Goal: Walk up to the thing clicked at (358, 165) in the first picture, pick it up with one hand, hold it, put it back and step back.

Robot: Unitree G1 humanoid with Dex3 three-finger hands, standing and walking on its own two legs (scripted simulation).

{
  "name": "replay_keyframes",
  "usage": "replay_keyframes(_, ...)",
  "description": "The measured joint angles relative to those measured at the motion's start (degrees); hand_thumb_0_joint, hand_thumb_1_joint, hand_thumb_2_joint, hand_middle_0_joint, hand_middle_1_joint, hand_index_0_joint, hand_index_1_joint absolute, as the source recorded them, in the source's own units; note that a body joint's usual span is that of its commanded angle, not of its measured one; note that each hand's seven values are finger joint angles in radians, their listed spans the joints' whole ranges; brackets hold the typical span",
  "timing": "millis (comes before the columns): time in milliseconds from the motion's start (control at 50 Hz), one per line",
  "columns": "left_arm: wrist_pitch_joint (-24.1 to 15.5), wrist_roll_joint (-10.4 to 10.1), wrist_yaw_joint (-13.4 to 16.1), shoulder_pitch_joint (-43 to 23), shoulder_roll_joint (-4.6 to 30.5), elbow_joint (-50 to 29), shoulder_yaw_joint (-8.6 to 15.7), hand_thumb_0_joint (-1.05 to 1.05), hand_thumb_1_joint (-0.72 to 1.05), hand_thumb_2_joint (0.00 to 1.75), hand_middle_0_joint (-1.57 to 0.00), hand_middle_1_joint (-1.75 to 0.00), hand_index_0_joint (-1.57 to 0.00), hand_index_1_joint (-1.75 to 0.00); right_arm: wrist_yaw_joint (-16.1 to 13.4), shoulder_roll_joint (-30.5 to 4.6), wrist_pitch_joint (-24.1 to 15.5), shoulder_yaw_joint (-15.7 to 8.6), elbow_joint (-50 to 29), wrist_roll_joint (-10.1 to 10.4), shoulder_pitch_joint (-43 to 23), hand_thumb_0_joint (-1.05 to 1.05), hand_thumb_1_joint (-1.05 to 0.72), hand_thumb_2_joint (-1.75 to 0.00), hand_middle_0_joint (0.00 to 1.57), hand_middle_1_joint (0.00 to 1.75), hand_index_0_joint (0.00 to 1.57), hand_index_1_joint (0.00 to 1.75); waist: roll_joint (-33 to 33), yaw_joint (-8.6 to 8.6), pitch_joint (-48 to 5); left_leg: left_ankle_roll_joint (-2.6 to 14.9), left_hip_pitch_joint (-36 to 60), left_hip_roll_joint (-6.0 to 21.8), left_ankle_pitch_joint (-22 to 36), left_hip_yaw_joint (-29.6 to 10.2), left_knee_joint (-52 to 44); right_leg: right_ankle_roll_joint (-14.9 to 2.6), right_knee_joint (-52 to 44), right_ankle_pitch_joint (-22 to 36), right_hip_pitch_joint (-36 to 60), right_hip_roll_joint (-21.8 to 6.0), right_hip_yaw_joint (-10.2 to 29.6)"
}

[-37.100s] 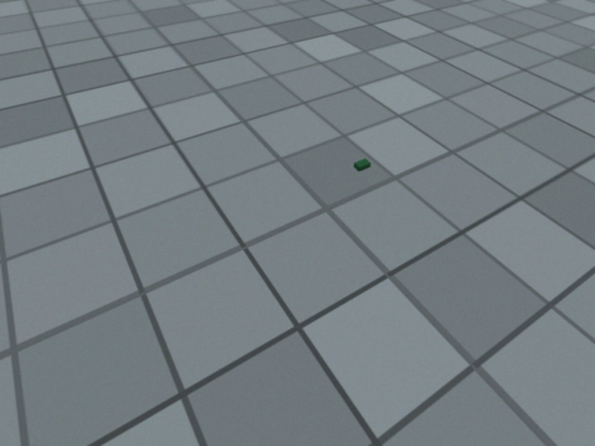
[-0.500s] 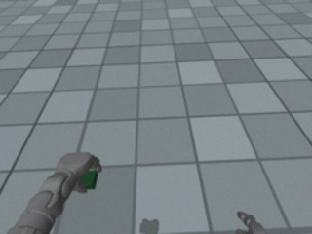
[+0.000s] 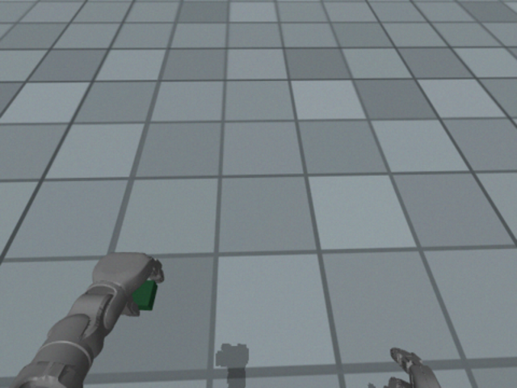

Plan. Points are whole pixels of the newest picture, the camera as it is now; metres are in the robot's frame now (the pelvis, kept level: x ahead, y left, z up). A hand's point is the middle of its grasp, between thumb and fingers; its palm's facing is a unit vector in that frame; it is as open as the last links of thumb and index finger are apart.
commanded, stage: crouch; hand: left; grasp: from above
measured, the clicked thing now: (132, 294) +0.31 +0.23 -0.11
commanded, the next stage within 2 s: lower in 1.78 s
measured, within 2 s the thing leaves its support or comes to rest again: neither
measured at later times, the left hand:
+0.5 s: hand (159, 305) +0.36 +0.24 -0.32, palm faces -0.44 +0.06 -0.90, open 7.6 cm
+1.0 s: hand (170, 315) +0.39 +0.25 -0.50, palm faces -0.45 +0.02 -0.89, open 7.5 cm
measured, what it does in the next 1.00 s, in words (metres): lowers itself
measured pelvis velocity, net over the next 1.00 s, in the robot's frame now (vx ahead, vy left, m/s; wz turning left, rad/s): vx -0.06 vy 0.01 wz -0.07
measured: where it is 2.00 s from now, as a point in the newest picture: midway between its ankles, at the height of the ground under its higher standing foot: outside the picture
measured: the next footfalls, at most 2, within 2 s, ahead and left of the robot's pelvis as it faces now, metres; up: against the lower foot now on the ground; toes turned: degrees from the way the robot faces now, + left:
none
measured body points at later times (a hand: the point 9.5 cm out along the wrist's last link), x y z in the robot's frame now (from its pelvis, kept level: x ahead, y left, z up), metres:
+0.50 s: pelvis -0.05 +0.01 -0.20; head +0.11 +0.03 +0.22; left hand +0.38 +0.23 -0.27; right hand -0.02 -0.26 -0.32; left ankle +0.03 +0.13 -0.72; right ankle +0.01 -0.14 -0.72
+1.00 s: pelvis -0.06 +0.01 -0.34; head +0.17 +0.05 +0.05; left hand +0.41 +0.25 -0.44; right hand +0.00 -0.27 -0.45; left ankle +0.03 +0.13 -0.72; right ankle +0.01 -0.14 -0.72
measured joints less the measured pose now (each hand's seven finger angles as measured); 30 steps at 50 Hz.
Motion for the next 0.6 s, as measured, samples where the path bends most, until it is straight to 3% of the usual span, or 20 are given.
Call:
replay_keyframes(140, 0.2, 4.9, 8.4, -8.2, -0.3, 11.1, 1.1, 0.0, 0.35, 0.18, -0.95, -0.2, -0.97, -0.18, 1.6, -1.0, -0.7, -1.5, 0.0, -1.9, 1.4, 0.0, -0.91, -0.9, 0.21, 0.3, 0.2, 0.3, -0.5, -1.72, -3.8, -0.01, -19.8, 0.5, -6.3, -1.3, 18.1, 0.41, 16.9, -6.0, -18.9, 0.5, -0.5)
replay_keyframes(240, 0.9, 6.3, 11.6, -13.6, 0.3, 16.4, 2.3, 0.0, 0.35, 0.18, -0.95, -0.2, -0.97, -0.18, 1.7, -1.5, -1.8, -2.3, 0.9, -3.0, 2.8, 0.0, -0.91, -0.9, 0.2, 0.3, 0.2, 0.3, 0.1, -3.4, -5.9, 0.34, -34.1, 0.6, -10.1, -2.1, 30.5, 0.63, 28.8, -9.7, -32.7, 0.7, -0.6)
replay_keyframes(360, 1.9, 6.5, 13.0, -18.2, 1.7, 18.8, 4.8, 0.0, 0.35, 0.19, -0.95, -0.19, -0.97, -0.17, 1.5, -0.8, -3.3, -2.6, 2.4, -4.1, 4.4, 0.0, -0.91, -0.9, 0.2, 0.3, 0.2, 0.3, 1.2, -5.29, -8.0, 0.8, -49.7, 0.6, -13.6, -2.7, 43.6, 0.97, 41.6, -13.3, -47.9, 0.9, -0.4)
replay_keyframes(600, 0.3, 7.0, 11.2, -25.0, 5.7, 22.8, 8.8, 0.0, 0.37, 0.15, -0.96, -0.17, -0.97, -0.15, 3.1, 1.4, -6.0, -0.7, 3.4, -5.5, 3.8, 0.0, -0.9, -0.9, 0.21, 0.3, 0.2, 0.3, 2.4, -7.62, -8.6, 1.2, -72.5, 0.3, -17.0, -4.2, 62.5, 1.37, 60.2, -17.2, -69.8, 1.2, -0.6)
